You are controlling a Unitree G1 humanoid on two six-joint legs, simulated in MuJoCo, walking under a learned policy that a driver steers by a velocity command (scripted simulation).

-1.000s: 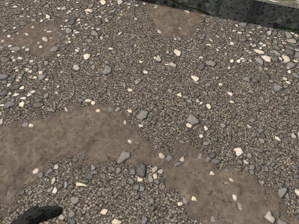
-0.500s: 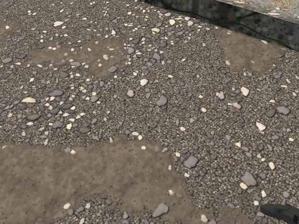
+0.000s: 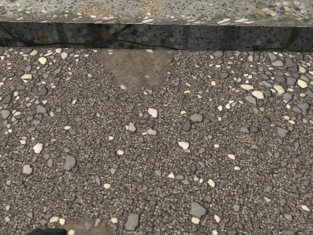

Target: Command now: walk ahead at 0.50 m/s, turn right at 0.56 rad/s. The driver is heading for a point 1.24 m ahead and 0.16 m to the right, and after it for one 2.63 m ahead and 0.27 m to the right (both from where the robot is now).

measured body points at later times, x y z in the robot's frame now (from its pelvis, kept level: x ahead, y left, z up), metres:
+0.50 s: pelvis +0.29 -0.04 +0.00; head +0.31 -0.06 +0.45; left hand +0.41 +0.23 -0.10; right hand +0.45 -0.34 -0.07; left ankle +0.50 +0.06 -0.70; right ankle +0.19 -0.12 -0.74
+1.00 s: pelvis +0.56 -0.10 +0.01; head +0.59 -0.12 +0.45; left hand +0.85 +0.02 -0.07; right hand +0.44 -0.36 -0.12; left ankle +0.50 +0.04 -0.74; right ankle +0.66 -0.30 -0.70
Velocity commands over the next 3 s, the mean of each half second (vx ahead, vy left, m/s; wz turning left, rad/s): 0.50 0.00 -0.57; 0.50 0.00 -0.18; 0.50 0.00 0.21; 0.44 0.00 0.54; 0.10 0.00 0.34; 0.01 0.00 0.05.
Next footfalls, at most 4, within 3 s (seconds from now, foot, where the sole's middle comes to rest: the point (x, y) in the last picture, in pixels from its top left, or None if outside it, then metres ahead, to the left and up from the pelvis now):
0.10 right None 0.22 -0.12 -0.77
0.58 left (145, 218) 0.54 0.03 -0.77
1.08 right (213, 174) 0.71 -0.31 -0.77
1.62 left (174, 117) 1.07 -0.17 -0.77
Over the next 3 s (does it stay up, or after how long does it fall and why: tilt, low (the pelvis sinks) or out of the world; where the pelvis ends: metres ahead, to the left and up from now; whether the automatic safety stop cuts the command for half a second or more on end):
stays up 1.20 -0.24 0.01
